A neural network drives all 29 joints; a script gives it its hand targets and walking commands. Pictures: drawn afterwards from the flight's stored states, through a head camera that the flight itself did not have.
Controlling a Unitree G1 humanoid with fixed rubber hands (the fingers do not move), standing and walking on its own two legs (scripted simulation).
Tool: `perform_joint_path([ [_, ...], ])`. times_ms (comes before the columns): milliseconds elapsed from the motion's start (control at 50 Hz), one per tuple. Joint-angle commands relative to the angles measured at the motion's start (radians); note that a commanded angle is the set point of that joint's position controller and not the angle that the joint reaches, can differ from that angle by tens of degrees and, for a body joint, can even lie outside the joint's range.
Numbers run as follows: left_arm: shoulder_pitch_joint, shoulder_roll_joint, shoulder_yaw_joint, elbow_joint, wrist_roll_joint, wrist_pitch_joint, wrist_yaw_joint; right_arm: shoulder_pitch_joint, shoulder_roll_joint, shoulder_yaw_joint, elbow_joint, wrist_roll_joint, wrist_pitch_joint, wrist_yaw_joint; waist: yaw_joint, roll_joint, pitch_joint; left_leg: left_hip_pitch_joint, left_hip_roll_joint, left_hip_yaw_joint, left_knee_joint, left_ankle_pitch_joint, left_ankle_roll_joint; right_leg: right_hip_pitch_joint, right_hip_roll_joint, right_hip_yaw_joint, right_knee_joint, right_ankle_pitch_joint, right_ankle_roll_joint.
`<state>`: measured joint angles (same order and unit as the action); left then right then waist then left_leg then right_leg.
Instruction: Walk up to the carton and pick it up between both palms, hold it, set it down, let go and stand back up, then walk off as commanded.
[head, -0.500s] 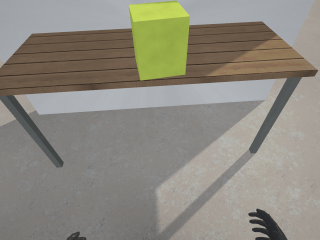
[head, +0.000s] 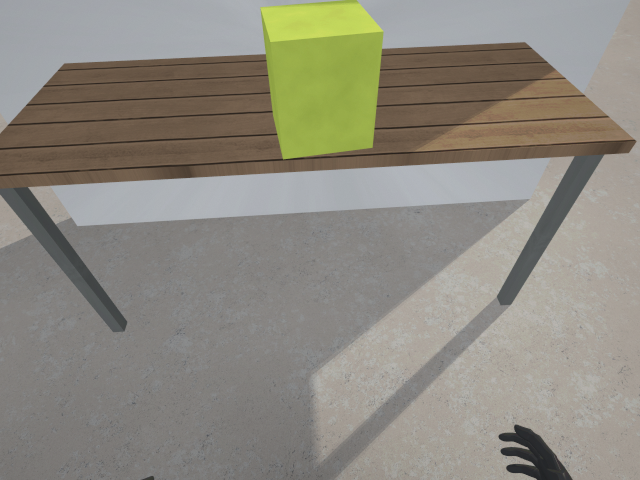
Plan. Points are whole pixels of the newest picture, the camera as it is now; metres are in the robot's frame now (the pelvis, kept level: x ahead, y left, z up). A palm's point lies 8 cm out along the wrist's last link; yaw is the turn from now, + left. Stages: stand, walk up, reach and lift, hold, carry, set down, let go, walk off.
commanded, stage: stand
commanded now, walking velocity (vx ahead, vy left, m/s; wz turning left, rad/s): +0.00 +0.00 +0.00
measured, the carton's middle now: (318, 80) +0.90 +0.02 +0.09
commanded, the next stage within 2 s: none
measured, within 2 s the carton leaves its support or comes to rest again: neither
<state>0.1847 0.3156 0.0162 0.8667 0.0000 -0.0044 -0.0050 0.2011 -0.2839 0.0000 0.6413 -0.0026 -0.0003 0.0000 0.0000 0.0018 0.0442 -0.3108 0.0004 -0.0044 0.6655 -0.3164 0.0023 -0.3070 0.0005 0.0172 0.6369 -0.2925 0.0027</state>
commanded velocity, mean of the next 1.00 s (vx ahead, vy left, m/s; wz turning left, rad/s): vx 0.00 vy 0.00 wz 0.00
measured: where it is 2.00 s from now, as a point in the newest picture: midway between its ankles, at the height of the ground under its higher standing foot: outside the picture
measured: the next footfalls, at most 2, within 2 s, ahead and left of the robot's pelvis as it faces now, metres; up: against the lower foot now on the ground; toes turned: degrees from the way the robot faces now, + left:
none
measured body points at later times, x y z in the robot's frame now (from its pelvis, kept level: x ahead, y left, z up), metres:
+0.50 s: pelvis +0.00 +0.00 +0.00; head +0.01 +0.00 +0.45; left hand +0.09 +0.28 -0.12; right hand +0.14 -0.26 -0.09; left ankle +0.03 +0.11 -0.72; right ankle +0.03 -0.13 -0.72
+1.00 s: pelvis +0.00 +0.00 +0.00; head +0.01 +0.00 +0.45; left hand +0.09 +0.28 -0.12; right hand +0.14 -0.26 -0.10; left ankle +0.03 +0.11 -0.72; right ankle +0.03 -0.13 -0.72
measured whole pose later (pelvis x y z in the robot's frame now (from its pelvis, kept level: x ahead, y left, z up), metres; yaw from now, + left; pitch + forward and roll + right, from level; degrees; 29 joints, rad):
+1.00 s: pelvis +0.00 +0.00 +0.00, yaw +0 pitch -1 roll -1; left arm 0.18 0.32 0.02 0.94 0.00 -0.01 -0.01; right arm 0.20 -0.28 0.00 0.70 0.00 0.00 0.00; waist 0.00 0.00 0.04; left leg -0.31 0.00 0.00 0.62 -0.28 0.00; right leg -0.31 0.00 0.02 0.59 -0.26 0.00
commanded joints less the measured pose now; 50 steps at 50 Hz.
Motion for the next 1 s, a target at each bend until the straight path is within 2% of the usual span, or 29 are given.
perform_joint_path([
  [0, -0.102, 0.218, 0.05, -0.073, 0.0, -0.04, -0.008, -0.044, -0.245, -0.063, -0.003, 0.009, -0.047, -0.012, 0.005, 0.017, -0.054, 0.07, 0.123, -0.126, -0.242, 0.091, 0.036, 0.073, -0.118, 0.119, -0.207, 0.102, -0.039],
  [980, -0.09, 0.213, 0.045, 0.008, -0.004, -0.041, -0.006, -0.039, -0.246, -0.06, 0.062, 0.011, -0.045, -0.013, 0.002, 0.028, -0.087, 0.101, 0.128, -0.121, -0.279, 0.089, 0.028, 0.091, -0.121, 0.12, -0.24, 0.111, -0.036],
])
